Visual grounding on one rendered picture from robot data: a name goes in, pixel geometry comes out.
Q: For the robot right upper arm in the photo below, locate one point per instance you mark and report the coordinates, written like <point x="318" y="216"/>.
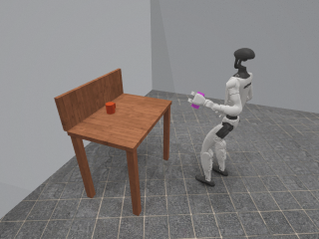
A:
<point x="250" y="92"/>

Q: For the table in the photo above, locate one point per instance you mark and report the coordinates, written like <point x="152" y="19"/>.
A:
<point x="83" y="115"/>

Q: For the robot left foot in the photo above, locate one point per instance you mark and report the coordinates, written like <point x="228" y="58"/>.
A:
<point x="202" y="179"/>

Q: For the left robot shin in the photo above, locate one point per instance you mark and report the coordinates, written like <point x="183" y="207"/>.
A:
<point x="206" y="162"/>

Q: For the left robot hand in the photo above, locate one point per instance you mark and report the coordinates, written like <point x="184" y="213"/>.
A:
<point x="198" y="100"/>

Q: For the sponge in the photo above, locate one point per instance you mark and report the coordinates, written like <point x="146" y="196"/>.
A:
<point x="196" y="106"/>

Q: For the robot left upper arm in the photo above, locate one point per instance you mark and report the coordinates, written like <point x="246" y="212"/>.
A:
<point x="233" y="89"/>

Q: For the robot left forearm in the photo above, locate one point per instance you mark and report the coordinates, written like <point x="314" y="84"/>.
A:
<point x="226" y="110"/>

